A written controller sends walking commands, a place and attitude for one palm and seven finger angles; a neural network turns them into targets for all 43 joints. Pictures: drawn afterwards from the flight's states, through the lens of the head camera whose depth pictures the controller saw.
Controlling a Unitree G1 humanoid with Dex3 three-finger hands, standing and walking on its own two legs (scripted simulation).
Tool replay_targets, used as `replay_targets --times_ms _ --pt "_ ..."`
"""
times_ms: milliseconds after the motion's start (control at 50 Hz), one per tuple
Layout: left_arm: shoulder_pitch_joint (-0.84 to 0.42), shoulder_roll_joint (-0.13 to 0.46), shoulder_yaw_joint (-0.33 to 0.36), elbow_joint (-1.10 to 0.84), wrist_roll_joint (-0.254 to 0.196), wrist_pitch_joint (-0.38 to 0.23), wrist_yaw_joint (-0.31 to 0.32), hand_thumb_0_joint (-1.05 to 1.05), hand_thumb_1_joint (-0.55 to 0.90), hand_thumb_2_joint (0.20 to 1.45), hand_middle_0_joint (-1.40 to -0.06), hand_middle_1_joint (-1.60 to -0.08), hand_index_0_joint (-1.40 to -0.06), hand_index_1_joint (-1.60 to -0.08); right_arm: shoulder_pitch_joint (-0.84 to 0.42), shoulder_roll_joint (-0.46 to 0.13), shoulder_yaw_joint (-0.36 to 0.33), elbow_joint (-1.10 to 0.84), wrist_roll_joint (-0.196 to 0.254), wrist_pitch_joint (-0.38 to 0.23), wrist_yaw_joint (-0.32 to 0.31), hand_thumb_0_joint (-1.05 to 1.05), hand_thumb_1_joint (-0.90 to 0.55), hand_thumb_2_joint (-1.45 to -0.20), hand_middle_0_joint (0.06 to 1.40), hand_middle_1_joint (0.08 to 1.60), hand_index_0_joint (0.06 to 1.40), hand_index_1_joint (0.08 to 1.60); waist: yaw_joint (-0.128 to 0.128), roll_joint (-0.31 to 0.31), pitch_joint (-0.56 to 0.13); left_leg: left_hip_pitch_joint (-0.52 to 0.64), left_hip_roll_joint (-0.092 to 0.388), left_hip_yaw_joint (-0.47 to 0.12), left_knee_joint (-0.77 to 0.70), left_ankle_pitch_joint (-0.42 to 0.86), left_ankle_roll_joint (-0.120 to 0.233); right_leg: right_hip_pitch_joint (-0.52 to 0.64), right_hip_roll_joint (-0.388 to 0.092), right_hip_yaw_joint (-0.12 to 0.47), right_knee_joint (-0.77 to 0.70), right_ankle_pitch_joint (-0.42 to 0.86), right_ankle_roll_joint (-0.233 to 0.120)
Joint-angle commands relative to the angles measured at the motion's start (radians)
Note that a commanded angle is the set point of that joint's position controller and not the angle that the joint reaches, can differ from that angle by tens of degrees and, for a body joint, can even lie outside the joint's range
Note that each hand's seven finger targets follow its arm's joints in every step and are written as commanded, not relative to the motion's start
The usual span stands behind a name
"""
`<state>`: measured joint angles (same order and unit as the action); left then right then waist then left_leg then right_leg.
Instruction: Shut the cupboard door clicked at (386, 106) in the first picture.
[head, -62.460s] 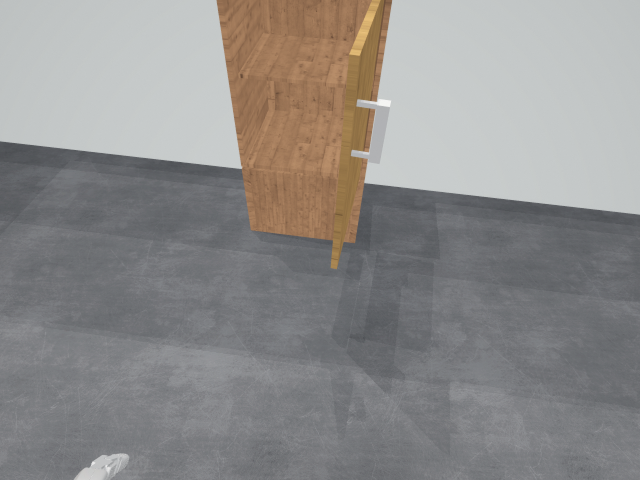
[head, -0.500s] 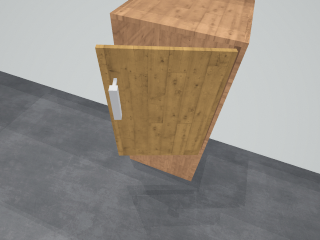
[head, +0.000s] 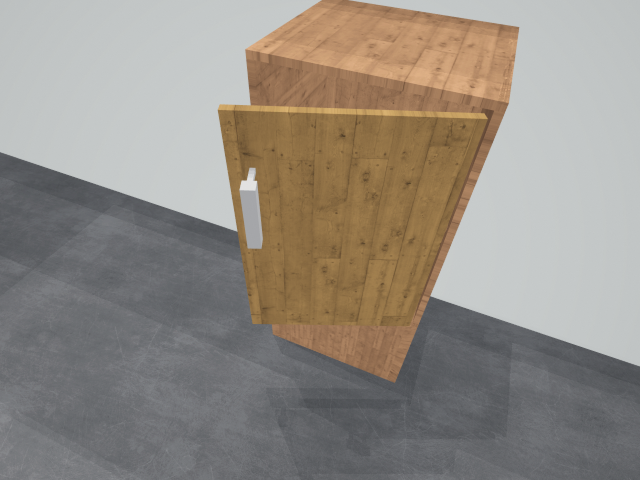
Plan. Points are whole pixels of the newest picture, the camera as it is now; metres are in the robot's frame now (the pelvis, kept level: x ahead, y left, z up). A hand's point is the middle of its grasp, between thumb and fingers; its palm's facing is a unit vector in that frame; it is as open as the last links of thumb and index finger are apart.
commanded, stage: shuffle to correct the standing spot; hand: left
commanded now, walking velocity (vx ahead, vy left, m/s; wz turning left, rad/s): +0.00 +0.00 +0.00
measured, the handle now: (253, 208) +0.54 +0.16 +0.02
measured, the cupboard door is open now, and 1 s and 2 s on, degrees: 23 23 23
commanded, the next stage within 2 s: come to a stop and stand still in 0.66 s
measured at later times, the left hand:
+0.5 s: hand out of the picture -0.02 +0.13 -0.19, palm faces +0.09 -0.99 -0.14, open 7.3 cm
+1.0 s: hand out of the picture +0.17 +0.11 -0.18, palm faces +0.02 -0.98 -0.22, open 7.3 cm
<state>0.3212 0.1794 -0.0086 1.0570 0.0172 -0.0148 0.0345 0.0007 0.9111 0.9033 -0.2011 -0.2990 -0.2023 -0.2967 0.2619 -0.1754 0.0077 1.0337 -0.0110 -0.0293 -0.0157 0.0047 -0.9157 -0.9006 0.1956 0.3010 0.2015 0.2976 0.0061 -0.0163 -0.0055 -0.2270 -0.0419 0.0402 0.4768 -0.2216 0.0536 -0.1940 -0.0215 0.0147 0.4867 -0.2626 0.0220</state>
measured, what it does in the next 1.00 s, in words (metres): walks ahead: right foot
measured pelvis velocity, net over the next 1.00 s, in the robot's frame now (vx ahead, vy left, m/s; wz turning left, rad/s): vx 0.12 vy -0.08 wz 0.00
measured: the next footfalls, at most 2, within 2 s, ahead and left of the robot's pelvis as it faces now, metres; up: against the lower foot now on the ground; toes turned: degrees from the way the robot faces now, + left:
right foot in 0.96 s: +0.22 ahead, -0.22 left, +0.00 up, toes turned -5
left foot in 1.24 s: +0.14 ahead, +0.02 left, +0.00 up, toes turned +4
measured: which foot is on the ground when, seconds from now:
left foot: down 0.00-0.98, up 1.00-1.00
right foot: down 0.00-0.62, up 0.64-0.94, down 0.96-1.00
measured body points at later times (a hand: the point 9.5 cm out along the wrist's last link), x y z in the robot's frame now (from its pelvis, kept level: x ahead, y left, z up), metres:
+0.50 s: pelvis +0.03 -0.03 -0.01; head +0.03 -0.01 +0.44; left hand -0.03 +0.18 -0.17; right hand +0.02 -0.26 -0.16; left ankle +0.02 +0.08 -0.73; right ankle +0.00 -0.14 -0.74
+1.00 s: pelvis +0.12 -0.08 -0.01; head +0.15 -0.07 +0.44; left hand +0.16 +0.16 -0.16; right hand +0.06 -0.28 -0.17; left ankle +0.05 +0.06 -0.74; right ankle +0.18 -0.21 -0.74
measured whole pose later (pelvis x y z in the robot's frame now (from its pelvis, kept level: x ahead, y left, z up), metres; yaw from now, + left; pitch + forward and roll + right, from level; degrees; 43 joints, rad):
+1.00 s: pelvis +0.12 -0.08 -0.01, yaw +0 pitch -1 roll +1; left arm 0.22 0.19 0.05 1.02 0.02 -0.03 0.02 0.02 0.94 0.90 -0.20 -0.30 -0.20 -0.30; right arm 0.38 -0.09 -0.01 1.11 -0.01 -0.02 -0.02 0.00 -0.91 -0.90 0.20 0.30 0.20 0.30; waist -0.02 -0.02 0.07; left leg -0.16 0.06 0.08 0.58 -0.42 -0.03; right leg -0.36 -0.08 -0.06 0.56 -0.19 0.02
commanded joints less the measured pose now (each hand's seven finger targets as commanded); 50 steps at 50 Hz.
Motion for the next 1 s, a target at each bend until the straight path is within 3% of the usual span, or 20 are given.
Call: replay_targets --times_ms 0,60,200,280,380,440,500,540,560,580,600,620,680,780,840,900,920,940,960,980 --pt "0.046 0.093 0.011 -0.038 0.002 -0.010 0.004 0.000 0.900 0.900 -0.200 -0.300 -0.200 -0.300 0.023 -0.125 -0.026 -0.033 0.001 -0.012 -0.006 0.000 -0.900 -0.900 0.200 0.300 0.200 0.300 -0.004 0.016 0.059 -0.033 0.136 -0.148 -0.150 -0.020 -0.008 -0.031 -0.061 0.067 -0.089 0.061 -0.051" --pt "0.048 0.093 0.010 -0.033 0.001 -0.009 0.004 0.000 0.900 0.900 -0.200 -0.300 -0.200 -0.300 0.020 -0.122 -0.024 -0.022 0.002 -0.012 -0.006 0.000 -0.900 -0.900 0.200 0.300 0.200 0.300 -0.002 0.022 0.058 -0.030 0.135 -0.143 -0.150 -0.007 -0.010 -0.025 -0.065 0.065 -0.097 0.069 -0.050" --pt "0.092 0.063 0.015 -0.017 0.015 0.003 -0.010 0.000 0.900 0.900 -0.200 -0.300 -0.200 -0.300 0.040 -0.135 -0.039 -0.002 -0.008 0.008 -0.004 0.000 -0.900 -0.900 0.200 0.300 0.200 0.300 0.002 0.059 0.126 -0.122 0.188 -0.234 -0.236 -0.400 0.026 -0.062 -0.015 -0.010 -0.023 -0.145 -0.054" --pt "0.122 0.052 0.022 -0.014 0.017 0.001 -0.018 0.000 0.900 0.900 -0.200 -0.300 -0.200 -0.300 0.050 -0.127 -0.048 -0.004 -0.009 0.007 -0.007 0.000 -0.900 -0.900 0.200 0.300 0.200 0.300 0.008 0.065 0.159 -0.155 0.189 -0.230 -0.213 -0.397 0.040 -0.071 -0.014 0.000 -0.022 -0.141 -0.066" --pt "0.172 0.067 0.032 -0.003 0.008 -0.013 -0.017 0.000 0.900 0.900 -0.200 -0.300 -0.200 -0.300 0.058 -0.069 -0.041 -0.009 -0.006 -0.004 -0.009 0.000 -0.900 -0.900 0.200 0.300 0.200 0.300 0.012 -0.067 0.139 -0.169 0.099 -0.091 0.002 -0.212 0.007 -0.041 -0.083 0.147 -0.136 -0.165 -0.112" --pt "0.229 0.097 0.049 0.015 0.005 -0.023 -0.006 0.000 0.900 0.900 -0.200 -0.300 -0.200 -0.300 0.038 -0.024 -0.033 -0.023 -0.009 -0.010 -0.005 0.000 -0.900 -0.900 0.200 0.300 0.200 0.300 0.024 -0.194 0.114 -0.268 0.045 0.032 0.232 -0.176 -0.019 0.060 -0.212 0.297 -0.224 -0.038 -0.190" --pt "0.222 0.085 0.052 0.022 0.013 -0.028 -0.002 0.000 0.900 0.900 -0.200 -0.300 -0.200 -0.300 0.012 -0.004 -0.033 -0.025 -0.007 -0.020 -0.002 0.000 -0.900 -0.900 0.200 0.300 0.200 0.300 0.018 -0.095 0.110 -0.249 0.068 0.037 0.207 -0.220 -0.016 0.083 -0.213 0.235 -0.170 0.193 -0.231" --pt "0.184 0.075 0.048 0.019 0.007 -0.023 -0.002 0.000 0.900 0.900 -0.200 -0.300 -0.200 -0.300 0.089 0.013 -0.028 0.012 -0.003 -0.029 -0.003 0.000 -0.900 -0.900 0.200 0.300 0.200 0.300 -0.021 -0.045 0.073 -0.043 0.059 0.059 0.023 -0.085 -0.014 -0.011 -0.142 0.127 -0.073 0.220 -0.181" --pt "0.166 0.047 0.042 0.015 0.003 -0.019 -0.006 0.000 0.900 0.900 -0.200 -0.300 -0.200 -0.300 0.165 -0.018 -0.035 0.048 -0.004 -0.035 -0.010 0.000 -0.900 -0.900 0.200 0.300 0.200 0.300 -0.051 0.029 0.050 0.108 0.117 -0.020 -0.054 0.028 0.008 -0.106 -0.077 0.053 0.056 0.218 -0.138" --pt "0.168 0.009 0.036 0.007 0.001 -0.018 -0.013 0.000 0.900 0.900 -0.200 -0.300 -0.200 -0.300 0.268 -0.105 -0.058 0.080 -0.012 -0.039 -0.024 0.000 -0.900 -0.900 0.200 0.300 0.200 0.300 -0.078 0.189 0.008 0.266 0.316 -0.274 -0.103 0.187 0.092 -0.282 0.017 -0.040 0.260 0.047 -0.080" --pt "0.121 0.004 0.031 -0.020 0.006 -0.021 -0.012 0.000 0.900 0.900 -0.200 -0.300 -0.200 -0.300 0.339 -0.148 -0.067 0.090 -0.017 -0.030 -0.034 0.000 -0.900 -0.900 0.200 0.300 0.200 0.300 -0.097 0.226 0.015 0.324 0.483 -0.432 -0.180 0.368 0.187 -0.424 0.041 -0.071 0.463 -0.291 -0.060" --pt "0.090 0.031 0.041 -0.034 0.019 -0.008 -0.010 0.000 0.900 0.900 -0.200 -0.300 -0.200 -0.300 0.333 -0.147 -0.062 0.089 -0.017 -0.024 -0.035 0.000 -0.900 -0.900 0.200 0.300 0.200 0.300 -0.089 0.196 0.059 0.255 0.507 -0.412 -0.179 0.359 0.217 -0.444 0.005 -0.016 0.577 -0.311 -0.069" --pt "0.060 -0.007 0.047 -0.031 0.021 0.004 -0.029 0.000 0.900 0.900 -0.200 -0.300 -0.200 -0.300 0.212 -0.073 -0.044 0.052 -0.016 -0.033 -0.033 0.000 -0.900 -0.900 0.200 0.300 0.200 0.300 -0.035 0.072 0.185 0.037 0.420 -0.264 -0.230 0.285 0.182 -0.437 -0.053 -0.005 0.640 -0.143 -0.048" --pt "0.029 -0.045 0.044 -0.049 0.012 0.020 -0.040 0.000 0.900 0.900 -0.200 -0.300 -0.200 -0.300 0.165 -0.072 -0.044 0.031 -0.017 -0.041 -0.031 0.000 -0.900 -0.900 0.200 0.300 0.200 0.300 -0.004 0.170 0.107 0.022 0.297 -0.045 -0.218 0.423 0.116 -0.321 -0.057 -0.074 0.437 -0.003 -0.017" --pt "-0.021 -0.046 0.042 -0.067 0.003 0.012 -0.030 0.000 0.900 0.900 -0.200 -0.300 -0.200 -0.300 0.144 -0.073 -0.044 0.027 -0.021 -0.029 -0.030 0.000 -0.900 -0.900 0.200 0.300 0.200 0.300 -0.010 0.187 0.088 0.016 0.275 -0.014 -0.144 0.528 0.096 -0.190 -0.030 -0.111 0.218 0.035 -0.012" --pt "0.061 -0.001 0.049 -0.030 0.000 -0.007 -0.020 0.000 0.900 0.900 -0.200 -0.300 -0.200 -0.300 0.147 -0.069 -0.049 0.037 -0.011 -0.009 -0.023 0.000 -0.900 -0.900 0.200 0.300 0.200 0.300 0.028 0.109 0.037 -0.015 0.211 0.006 -0.021 0.301 0.024 0.037 -0.027 -0.117 -0.036 0.235 0.003" --pt "0.093 0.055 0.057 -0.022 0.000 -0.018 -0.012 0.000 0.900 0.900 -0.200 -0.300 -0.200 -0.300 0.156 -0.041 -0.044 0.038 -0.005 -0.009 -0.017 0.000 -0.900 -0.900 0.200 0.300 0.200 0.300 0.042 0.030 -0.004 -0.070 0.171 0.013 0.026 0.126 -0.018 0.140 -0.089 -0.046 -0.060 0.412 0.000" --pt "0.098 0.114 0.065 -0.021 0.003 -0.025 -0.003 0.000 0.900 0.900 -0.200 -0.300 -0.200 -0.300 0.194 0.000 -0.041 0.034 0.003 -0.003 -0.012 0.000 -0.900 -0.900 0.200 0.300 0.200 0.300 0.025 -0.128 -0.056 -0.152 0.102 0.045 0.104 -0.160 -0.054 0.227 -0.237 0.122 -0.025 0.656 -0.054" --pt "0.085 0.167 0.072 -0.039 0.002 -0.019 -0.002 0.000 0.900 0.900 -0.200 -0.300 -0.200 -0.300 0.250 0.008 -0.052 0.034 0.011 0.011 -0.015 0.000 -0.900 -0.900 0.200 0.300 0.200 0.300 0.002 -0.202 -0.097 -0.120 0.061 0.054 0.190 -0.320 -0.065 0.188 -0.351 0.170 -0.055 0.768 -0.132" --pt "0.051 0.174 0.073 -0.055 0.005 -0.011 -0.004 0.000 0.900 0.900 -0.200 -0.300 -0.200 -0.300 0.243 0.012 -0.057 0.033 0.011 0.020 -0.017 0.000 -0.900 -0.900 0.200 0.300 0.200 0.300 -0.004 -0.176 -0.060 -0.089 0.061 0.038 0.264 -0.354 -0.058 0.096 -0.362 0.142 -0.069 0.766 -0.166"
